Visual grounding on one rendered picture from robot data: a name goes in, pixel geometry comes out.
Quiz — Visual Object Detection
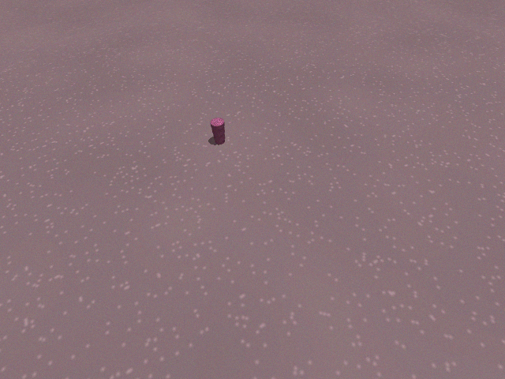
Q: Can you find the cup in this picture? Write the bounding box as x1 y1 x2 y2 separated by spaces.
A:
211 118 225 144

